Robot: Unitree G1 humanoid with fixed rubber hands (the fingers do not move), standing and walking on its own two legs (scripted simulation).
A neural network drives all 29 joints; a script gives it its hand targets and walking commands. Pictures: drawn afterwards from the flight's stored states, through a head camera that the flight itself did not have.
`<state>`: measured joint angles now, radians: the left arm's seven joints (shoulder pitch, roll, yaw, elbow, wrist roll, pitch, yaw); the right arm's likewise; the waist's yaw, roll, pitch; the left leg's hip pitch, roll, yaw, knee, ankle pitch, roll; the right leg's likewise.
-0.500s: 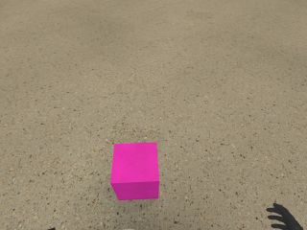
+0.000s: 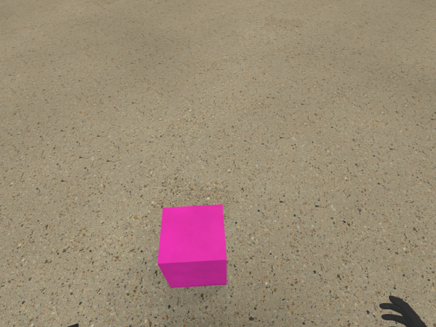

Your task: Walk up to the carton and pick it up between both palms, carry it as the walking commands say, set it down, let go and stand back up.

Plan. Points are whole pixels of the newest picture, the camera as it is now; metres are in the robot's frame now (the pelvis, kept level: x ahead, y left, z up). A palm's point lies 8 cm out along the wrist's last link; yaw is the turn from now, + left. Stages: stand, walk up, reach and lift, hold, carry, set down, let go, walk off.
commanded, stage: walk up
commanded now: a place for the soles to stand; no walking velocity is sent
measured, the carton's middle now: (195, 247) +0.51 +0.14 -0.60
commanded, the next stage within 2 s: none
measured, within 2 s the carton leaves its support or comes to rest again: neither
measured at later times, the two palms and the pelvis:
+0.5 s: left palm out of the picture +0.07 +0.32 -0.09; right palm out of the picture +0.12 -0.32 -0.08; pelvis +0.00 +0.00 +0.00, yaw +0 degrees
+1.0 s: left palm out of the picture +0.04 +0.47 -0.06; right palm out of the picture +0.15 -0.23 -0.09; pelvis -0.01 +0.09 -0.01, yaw +3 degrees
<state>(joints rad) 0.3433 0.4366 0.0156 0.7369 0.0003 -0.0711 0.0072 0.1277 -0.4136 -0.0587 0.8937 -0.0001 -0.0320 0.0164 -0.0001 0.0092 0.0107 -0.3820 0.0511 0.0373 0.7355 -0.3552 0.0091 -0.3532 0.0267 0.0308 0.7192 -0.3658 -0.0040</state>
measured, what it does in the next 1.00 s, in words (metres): steps on the spot: left foot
